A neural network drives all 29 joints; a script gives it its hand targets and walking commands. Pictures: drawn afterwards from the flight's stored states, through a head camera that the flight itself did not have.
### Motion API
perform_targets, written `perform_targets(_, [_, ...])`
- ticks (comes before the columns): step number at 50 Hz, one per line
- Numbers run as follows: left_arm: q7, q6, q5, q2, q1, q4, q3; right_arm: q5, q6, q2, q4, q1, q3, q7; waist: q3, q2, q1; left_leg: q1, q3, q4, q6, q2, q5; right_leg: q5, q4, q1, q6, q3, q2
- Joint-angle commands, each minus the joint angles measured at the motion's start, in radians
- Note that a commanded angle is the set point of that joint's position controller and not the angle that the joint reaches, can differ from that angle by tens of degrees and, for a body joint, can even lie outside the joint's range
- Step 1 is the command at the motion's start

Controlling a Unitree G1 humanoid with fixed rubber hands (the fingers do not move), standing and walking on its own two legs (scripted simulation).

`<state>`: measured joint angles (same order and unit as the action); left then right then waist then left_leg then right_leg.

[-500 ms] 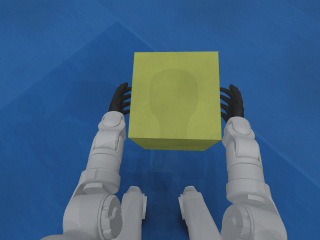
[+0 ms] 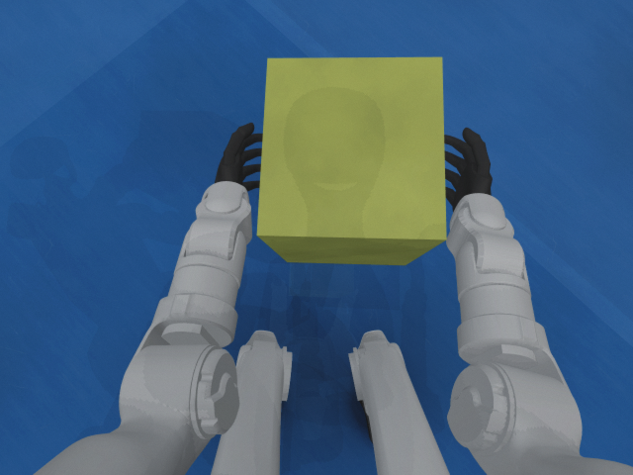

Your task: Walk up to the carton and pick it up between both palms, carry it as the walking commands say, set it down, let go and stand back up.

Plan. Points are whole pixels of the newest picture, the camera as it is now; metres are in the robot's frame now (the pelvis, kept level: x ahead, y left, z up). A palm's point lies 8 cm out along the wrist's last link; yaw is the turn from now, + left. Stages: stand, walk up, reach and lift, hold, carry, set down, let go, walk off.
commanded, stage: set down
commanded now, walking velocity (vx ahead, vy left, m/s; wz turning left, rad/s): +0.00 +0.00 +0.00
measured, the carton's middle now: (348, 180) +0.49 -0.05 -0.14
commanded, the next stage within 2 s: none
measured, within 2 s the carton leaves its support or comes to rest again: neither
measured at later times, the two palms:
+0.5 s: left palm (246, 183) +0.50 +0.10 -0.17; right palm (443, 199) +0.46 -0.18 -0.16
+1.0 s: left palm (253, 190) +0.52 +0.11 -0.28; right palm (416, 204) +0.49 -0.18 -0.27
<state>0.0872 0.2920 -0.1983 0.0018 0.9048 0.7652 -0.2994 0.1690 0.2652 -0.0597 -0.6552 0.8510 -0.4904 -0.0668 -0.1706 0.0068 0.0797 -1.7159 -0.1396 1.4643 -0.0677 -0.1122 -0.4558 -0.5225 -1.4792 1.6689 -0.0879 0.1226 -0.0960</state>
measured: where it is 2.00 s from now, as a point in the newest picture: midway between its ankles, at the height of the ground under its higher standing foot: (316, 415)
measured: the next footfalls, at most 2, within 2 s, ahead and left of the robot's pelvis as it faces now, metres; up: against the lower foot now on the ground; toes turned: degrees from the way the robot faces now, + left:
none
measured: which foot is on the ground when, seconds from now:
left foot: down 0.00-1.00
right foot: down 0.00-1.00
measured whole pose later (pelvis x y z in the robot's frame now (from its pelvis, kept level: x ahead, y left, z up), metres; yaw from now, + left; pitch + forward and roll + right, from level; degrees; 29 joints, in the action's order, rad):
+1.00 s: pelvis -0.05 +0.00 -0.13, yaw -1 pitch +29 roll -1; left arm 0.11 0.34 0.00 0.26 1.49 0.85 -0.19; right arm 0.03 0.32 0.12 -0.68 1.40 -0.43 -0.17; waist 0.52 0.00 0.05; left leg -1.93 -0.13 1.95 -0.11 -0.16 -0.54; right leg -0.60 -1.97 1.88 -0.12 0.12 -0.15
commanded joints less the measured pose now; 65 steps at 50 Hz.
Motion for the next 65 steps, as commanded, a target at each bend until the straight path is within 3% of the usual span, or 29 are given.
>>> perform_targets(1, [-0.162, -0.092, 0.114, -0.988, 0.741, -0.175, 0.48, -0.129, -0.026, -0.966, 0.02, 0.616, 0.527, 0.265, -1.047, 0.099, 0.068, 0.681, 0.163, -0.093, 0.026, -0.074, 0.327, 0.393, 0.093, -0.326, 0.012, -0.224, -0.094])
perform_targets(2, [-0.158, -0.081, 0.09, -0.994, 0.61, -0.076, 0.421, -0.138, -0.03, -0.922, 0.075, 0.701, 0.558, 0.257, -1.073, 0.115, -0.031, 0.728, 0.178, -0.069, 0.03, -0.078, 0.371, 0.383, 0.088, -0.312, 0.007, -0.206, -0.079])
perform_targets(5, [-0.16, -0.083, 0.086, -0.936, 0.758, -0.119, 0.404, -0.092, -0.001, -0.934, -0.112, 0.578, 0.476, 0.254, -0.931, 0.087, 0.052, 0.556, 0.204, -0.057, 0.017, -0.07, 0.217, 0.302, 0.088, -0.293, 0.015, -0.214, -0.086])
perform_targets(7, [-0.173, -0.064, 0.094, -1.002, 0.719, -0.015, 0.395, -0.084, -0.008, -0.912, -0.038, 0.702, 0.48, 0.235, -0.93, 0.063, 0.043, 0.488, 0.209, -0.031, 0.024, -0.089, 0.136, 0.224, 0.095, -0.352, 0.013, -0.208, -0.093])
perform_targets(8, [-0.177, -0.059, 0.07, -0.94, 0.716, -0.011, 0.374, -0.125, -0.003, -0.911, 0.038, 0.776, 0.54, 0.232, -0.966, 0.049, -0.025, 0.539, 0.209, -0.019, 0.035, -0.086, 0.206, 0.249, 0.08, -0.312, -0.003, -0.203, -0.088])
perform_targets(18, [-0.195, -0.08, 0.136, -0.912, 0.862, -0.085, 0.409, -0.135, -0.008, -0.908, 0.015, 0.807, 0.563, 0.204, -1.089, 0.001, 0.038, 0.402, 0.219, 0.104, 0.031, -0.088, 0.287, 0.379, -0.003, -0.384, -0.011, -0.204, -0.078])
perform_targets(20, [-0.182, -0.078, 0.179, -0.911, 0.891, -0.107, 0.428, -0.188, -0.015, -0.865, 0.168, 0.96, 0.627, 0.196, -1.162, 0.016, -0.001, 0.456, 0.228, 0.12, 0.029, -0.085, 0.274, 0.348, -0.046, -0.368, -0.017, -0.206, -0.081])
perform_targets(21, [-0.183, -0.069, 0.155, -0.945, 0.872, -0.043, 0.417, -0.162, -0.014, -0.899, 0.11, 0.937, 0.588, 0.198, -1.22, 0.024, 0.02, 0.448, 0.251, 0.122, 0.021, -0.105, 0.267, 0.351, -0.03, -0.39, -0.013, -0.219, -0.085])
perform_targets(22, [-0.181, -0.074, 0.129, -0.884, 0.901, -0.089, 0.408, -0.159, -0.005, -0.879, 0.059, 0.896, 0.575, 0.211, -1.119, 0.056, -0.035, 0.467, 0.222, 0.115, 0.027, -0.086, 0.278, 0.346, -0.081, -0.231, -0.014, -0.222, -0.08])
perform_targets(23, [-0.173, -0.069, 0.168, -0.854, 0.987, -0.128, 0.456, -0.168, -0.008, -0.878, 0.027, 0.882, 0.554, 0.208, -1.171, 0.058, 0.039, 0.519, 0.21, 0.128, 0.022, -0.079, 0.277, 0.334, -0.085, -0.254, -0.003, -0.235, -0.085])
perform_targets(24, [-0.168, -0.069, 0.157, -0.88, 0.934, -0.126, 0.431, -0.177, -0.003, -0.885, 0.058, 0.881, 0.583, 0.207, -1.195, 0.04, -0.005, 0.494, 0.238, 0.14, 0.014, -0.09, 0.294, 0.355, -0.071, -0.311, -0.004, -0.223, -0.089])
perform_targets(26, [-0.163, -0.056, 0.162, -0.882, 0.999, -0.101, 0.445, -0.166, 0.0, -0.815, 0.046, 0.968, 0.555, 0.218, -1.153, 0.072, 0.039, 0.535, 0.189, 0.142, 0.023, -0.07, 0.254, 0.273, -0.119, -0.144, -0.006, -0.269, -0.085])
perform_targets(27, [-0.165, -0.057, 0.153, -0.885, 0.959, -0.058, 0.426, -0.168, 0.0, -0.856, 0.027, 0.978, 0.551, 0.223, -1.146, 0.09, -0.013, 0.494, 0.233, 0.156, 0.01, -0.089, 0.235, 0.266, -0.09, -0.192, 0.009, -0.226, -0.085])
perform_targets(30, [-0.177, -0.046, 0.188, -0.882, 1.088, -0.107, 0.447, -0.169, 0.002, -0.82, 0.085, 1.066, 0.546, 0.215, -1.259, 0.06, 0.063, 0.463, 0.229, 0.195, 0.011, -0.08, 0.218, 0.287, -0.128, -0.271, 0.004, -0.253, -0.082])
perform_targets(31, [-0.168, -0.045, 0.201, -0.859, 1.016, -0.104, 0.451, -0.206, 0.003, -0.828, 0.163, 1.101, 0.589, 0.209, -1.36, 0.059, 0.001, 0.544, 0.246, 0.217, 0.009, -0.087, 0.285, 0.329, -0.141, -0.313, -0.006, -0.24, -0.076])
perform_targets(32, [-0.162, -0.048, 0.214, -0.86, 1.122, -0.133, 0.451, -0.199, 0.0, -0.762, 0.143, 1.138, 0.563, 0.208, -1.362, 0.045, 0.075, 0.577, 0.205, 0.204, 0.021, -0.073, 0.283, 0.328, -0.17, -0.249, -0.01, -0.282, -0.078])
perform_targets(33, [-0.155, -0.038, 0.208, -0.832, 1.136, -0.132, 0.424, -0.208, 0.01, -0.754, 0.105, 1.158, 0.553, 0.211, -1.368, 0.117, -0.002, 0.612, 0.226, 0.214, 0.011, -0.078, 0.202, 0.24, -0.186, -0.241, 0.014, -0.262, -0.068])
perform_targets(35, [-0.175, -0.02, 0.195, -0.851, 1.075, -0.131, 0.435, -0.181, 0.023, -0.75, 0.081, 1.14, 0.542, 0.209, -1.36, 0.087, 0.056, 0.569, 0.243, 0.252, 0.002, -0.069, 0.194, 0.243, -0.179, -0.27, 0.015, -0.258, -0.074])
perform_targets(38, [-0.177, -0.013, 0.201, -0.753, 1.193, -0.086, 0.42, -0.201, 0.038, -0.754, 0.041, 1.171, 0.521, 0.211, -1.412, 0.078, 0.008, 0.561, 0.255, 0.247, 0.014, -0.069, 0.131, 0.227, -0.221, -0.327, 0.011, -0.271, -0.066])
perform_targets(41, [-0.174, -0.019, 0.263, -0.753, 1.238, -0.247, 0.525, -0.285, 0.037, -0.786, 0.12, 1.237, 0.639, 0.203, -1.694, 0.055, -0.012, 0.672, 0.252, 0.32, 0.01, -0.059, 0.368, 0.447, -0.291, -0.535, 0.002, -0.271, -0.067])
perform_targets(43, [-0.163, -0.032, 0.337, -0.754, 1.377, -0.353, 0.592, -0.305, 0.043, -0.754, 0.185, 1.297, 0.689, 0.184, -1.748, 0.036, 0.018, 0.684, 0.262, 0.344, 0.006, -0.063, 0.342, 0.432, -0.296, -0.584, -0.003, -0.276, -0.068])
perform_targets(44, [-0.162, -0.015, 0.342, -0.754, 1.348, -0.319, 0.593, -0.323, 0.04, -0.727, 0.29, 1.378, 0.699, 0.177, -1.73, 0.059, -0.005, 0.674, 0.261, 0.354, 0.015, -0.061, 0.332, 0.421, -0.296, -0.551, -0.008, -0.267, -0.058])
perform_targets(48, [-0.163, -0.018, 0.324, -0.776, 1.266, -0.167, 0.511, -0.295, 0.04, -0.771, 0.12, 1.299, 0.653, 0.167, -1.408, -0.015, -0.01, 0.505, 0.249, 0.356, 0.034, -0.069, 0.305, 0.367, -0.29, -0.379, -0.002, -0.24, -0.062])
perform_targets(50, [-0.191, -0.013, 0.281, -0.81, 1.181, -0.005, 0.455, -0.245, 0.02, -0.717, 0.048, 1.332, 0.574, 0.18, -1.235, 0.044, 0.022, 0.394, 0.235, 0.346, 0.036, -0.068, 0.208, 0.3, -0.315, -0.298, 0.011, -0.269, -0.06])
perform_targets(55, [-0.197, -0.046, 0.301, -0.758, 1.328, -0.049, 0.468, -0.233, 0.016, -0.715, -0.041, 1.291, 0.532, 0.209, -1.262, 0.063, 0.06, 0.394, 0.243, 0.413, 0.023, -0.046, 0.217, 0.326, -0.346, -0.278, 0.03, -0.247, -0.05])
perform_targets(59, [-0.194, -0.059, 0.284, -0.719, 1.321, -0.021, 0.406, -0.232, 0.011, -0.727, -0.036, 1.33, 0.526, 0.223, -1.216, 0.082, 0.003, 0.372, 0.255, 0.434, 0.026, -0.052, 0.252, 0.319, -0.372, -0.24, 0.021, -0.245, -0.042])
perform_targets(61, [-0.194, -0.061, 0.312, -0.727, 1.327, -0.057, 0.443, -0.24, 0.008, -0.718, -0.061, 1.3, 0.516, 0.233, -1.196, 0.063, 0.053, 0.409, 0.218, 0.445, 0.028, -0.043, 0.28, 0.339, -0.399, -0.21, 0.027, -0.252, -0.049])
perform_targets(63, [-0.205, -0.036, 0.255, -0.728, 1.233, 0.114, 0.365, -0.228, 0.003, -0.674, -0.024, 1.343, 0.512, 0.236, -1.111, 0.062, 0.007, 0.344, 0.246, 0.452, 0.028, -0.04, 0.229, 0.268, -0.38, -0.171, 0.021, -0.247, -0.041])
perform_targets(65, [-0.204, -0.057, 0.247, -0.69, 1.295, 0.034, 0.348, -0.239, 0.011, -0.712, -0.059, 1.309, 0.505, 0.246, -1.137, 0.043, -0.016, 0.33, 0.241, 0.474, 0.034, -0.035, 0.261, 0.323, -0.424, -0.192, 0.02, -0.24, -0.043])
